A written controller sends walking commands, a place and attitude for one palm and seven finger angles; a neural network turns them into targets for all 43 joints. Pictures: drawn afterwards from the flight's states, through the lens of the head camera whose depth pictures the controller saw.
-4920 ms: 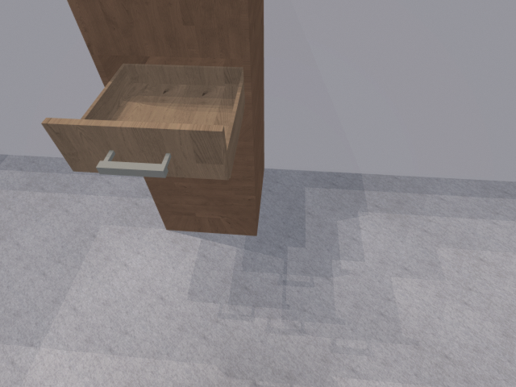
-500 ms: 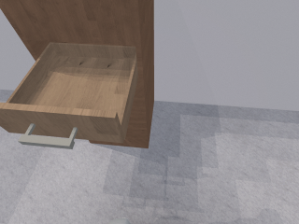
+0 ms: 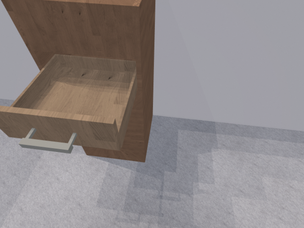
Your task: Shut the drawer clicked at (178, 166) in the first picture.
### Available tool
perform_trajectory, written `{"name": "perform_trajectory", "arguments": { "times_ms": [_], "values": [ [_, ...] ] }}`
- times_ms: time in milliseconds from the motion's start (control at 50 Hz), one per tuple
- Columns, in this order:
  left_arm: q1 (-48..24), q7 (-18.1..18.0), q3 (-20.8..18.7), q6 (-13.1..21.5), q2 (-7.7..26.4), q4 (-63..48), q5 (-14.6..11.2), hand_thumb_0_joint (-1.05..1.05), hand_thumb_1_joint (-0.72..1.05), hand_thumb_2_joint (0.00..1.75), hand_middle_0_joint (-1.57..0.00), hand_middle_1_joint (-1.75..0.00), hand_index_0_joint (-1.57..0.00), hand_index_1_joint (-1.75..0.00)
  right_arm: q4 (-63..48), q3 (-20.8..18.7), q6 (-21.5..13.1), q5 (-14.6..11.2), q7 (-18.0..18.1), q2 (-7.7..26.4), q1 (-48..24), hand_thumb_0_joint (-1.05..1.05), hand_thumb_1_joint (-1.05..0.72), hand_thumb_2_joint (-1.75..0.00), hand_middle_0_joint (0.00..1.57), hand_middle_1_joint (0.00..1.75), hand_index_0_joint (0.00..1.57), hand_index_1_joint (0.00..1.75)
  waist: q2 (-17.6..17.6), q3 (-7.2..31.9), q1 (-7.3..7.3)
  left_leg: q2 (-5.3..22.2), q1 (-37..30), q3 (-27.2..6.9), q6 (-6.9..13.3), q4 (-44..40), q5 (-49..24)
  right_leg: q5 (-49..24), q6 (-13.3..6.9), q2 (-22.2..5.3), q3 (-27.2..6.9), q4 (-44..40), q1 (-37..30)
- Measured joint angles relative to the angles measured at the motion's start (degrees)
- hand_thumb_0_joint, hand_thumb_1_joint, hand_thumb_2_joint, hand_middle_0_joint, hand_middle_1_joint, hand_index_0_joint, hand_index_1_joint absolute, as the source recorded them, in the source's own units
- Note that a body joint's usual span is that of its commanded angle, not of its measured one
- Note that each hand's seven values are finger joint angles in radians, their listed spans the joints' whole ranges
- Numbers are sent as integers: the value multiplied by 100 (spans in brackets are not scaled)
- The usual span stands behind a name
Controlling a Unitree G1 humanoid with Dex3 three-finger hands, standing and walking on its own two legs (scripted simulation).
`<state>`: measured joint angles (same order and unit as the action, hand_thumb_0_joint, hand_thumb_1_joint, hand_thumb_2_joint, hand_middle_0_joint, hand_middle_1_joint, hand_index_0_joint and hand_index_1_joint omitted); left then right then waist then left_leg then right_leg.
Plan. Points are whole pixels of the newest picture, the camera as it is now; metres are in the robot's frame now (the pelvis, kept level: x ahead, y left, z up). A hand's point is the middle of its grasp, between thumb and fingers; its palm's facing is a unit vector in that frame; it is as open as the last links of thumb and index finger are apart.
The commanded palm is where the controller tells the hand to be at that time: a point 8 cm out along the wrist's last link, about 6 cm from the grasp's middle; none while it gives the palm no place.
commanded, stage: look again from close up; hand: left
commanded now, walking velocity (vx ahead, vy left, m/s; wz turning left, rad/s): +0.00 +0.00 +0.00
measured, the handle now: (49, 139) +0.34 +0.32 +0.01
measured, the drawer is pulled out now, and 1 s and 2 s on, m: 0.30 0.30 0.30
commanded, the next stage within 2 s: shuffle to correct the standing spot in 0.62 s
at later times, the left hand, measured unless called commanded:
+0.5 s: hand out of the picture +0.04 +0.22 -0.18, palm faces +0.00 -0.97 -0.23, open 7.4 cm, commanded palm none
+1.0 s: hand out of the picture +0.03 +0.22 -0.18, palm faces +0.00 -0.98 -0.21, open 7.4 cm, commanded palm none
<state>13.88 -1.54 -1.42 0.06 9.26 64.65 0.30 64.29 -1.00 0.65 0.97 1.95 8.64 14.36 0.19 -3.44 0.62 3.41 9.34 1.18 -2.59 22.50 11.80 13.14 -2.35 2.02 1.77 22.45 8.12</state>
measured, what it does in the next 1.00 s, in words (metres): stands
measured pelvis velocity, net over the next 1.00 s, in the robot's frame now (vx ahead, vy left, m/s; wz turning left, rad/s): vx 0.01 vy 0.04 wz -0.04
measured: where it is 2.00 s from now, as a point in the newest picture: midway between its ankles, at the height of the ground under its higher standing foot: outside the picture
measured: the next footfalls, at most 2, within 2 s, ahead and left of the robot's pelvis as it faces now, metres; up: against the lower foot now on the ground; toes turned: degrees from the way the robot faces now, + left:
left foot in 1.76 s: +0.03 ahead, +0.24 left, +0.00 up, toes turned +1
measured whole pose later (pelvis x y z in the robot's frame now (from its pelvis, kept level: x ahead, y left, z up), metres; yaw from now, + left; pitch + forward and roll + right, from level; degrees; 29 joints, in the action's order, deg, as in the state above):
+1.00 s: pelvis +0.01 +0.04 -0.01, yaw -2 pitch -1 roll +1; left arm 15.7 -2.2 -0.5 -0.1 9.3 61.3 0.8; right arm 61.1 -0.1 -0.2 1.0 1.4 10.6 13.8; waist -0.4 -2.4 -0.8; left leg -0.9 11.0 4.2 1.5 29.2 17.6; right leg 18.2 0.9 -1.3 -2.2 31.2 12.4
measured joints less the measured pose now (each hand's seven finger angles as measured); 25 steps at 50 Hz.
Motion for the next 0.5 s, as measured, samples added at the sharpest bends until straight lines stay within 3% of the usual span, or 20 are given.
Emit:
{"name": "perform_trajectory", "arguments": {
  "times_ms": [100,140,180,240,360,500],
  "values": [
    [-34,-15,4,25,-17,-15,-6,0,90,90,-20,-30,-20,-30,72,18,-4,2,11,-37,108,0,-91,-90,20,30,20,30,-14,-9,14,4,-30,-1,-8,-25,4,6,-7,4,2,-20,-28],
    [10,-122,47,137,-63,-77,19,0,91,90,-20,-30,-20,-30,-4,27,4,-20,-22,9,115,0,-91,-90,20,30,20,30,54,14,-6,42,238,-2,68,486,293,-7,22,45,-20,25,81],
    [105,-148,96,204,-115,-168,41,0,91,90,-20,-30,-20,-30,-171,-2,-5,-24,-47,85,127,0,-91,-90,20,30,20,30,175,50,36,31,426,-47,147,867,599,32,25,86,-43,147,199],
    [168,-126,133,179,-131,-218,35,0,91,90,-21,-30,-21,-30,-334,-11,-103,-9,-60,139,198,0,-91,-90,20,30,20,30,276,133,126,-63,396,-59,174,820,479,240,83,33,-37,501,330],
    [127,-100,135,106,-46,-335,20,0,91,90,-20,-30,-21,-30,-363,104,-178,30,-22,68,322,1,-93,-90,20,30,20,30,168,328,30,-302,253,63,315,764,543,407,223,-207,-152,720,327],
    [75,-62,148,72,50,-409,22,0,90,90,-20,-30,-20,-30,-335,166,-211,23,-47,83,262,1,-93,-90,20,30,20,30,64,275,-7,-420,187,157,395,557,435,376,298,-322,-247,699,365]
  ]
}}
